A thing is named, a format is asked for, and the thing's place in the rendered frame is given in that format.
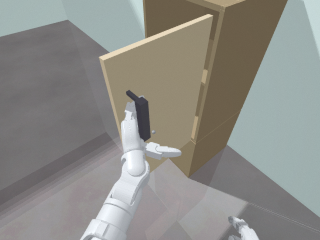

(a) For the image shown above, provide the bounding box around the handle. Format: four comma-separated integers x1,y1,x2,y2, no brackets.
126,90,151,142

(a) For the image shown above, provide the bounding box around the left robot forearm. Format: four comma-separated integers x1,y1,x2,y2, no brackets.
80,150,150,240

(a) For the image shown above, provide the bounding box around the robot left hand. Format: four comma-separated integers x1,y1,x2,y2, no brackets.
121,95,182,160

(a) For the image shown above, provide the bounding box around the cupboard door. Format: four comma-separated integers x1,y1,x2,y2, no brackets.
99,14,213,173

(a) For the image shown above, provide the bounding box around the robot right hand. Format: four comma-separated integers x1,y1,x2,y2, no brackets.
228,216,259,240

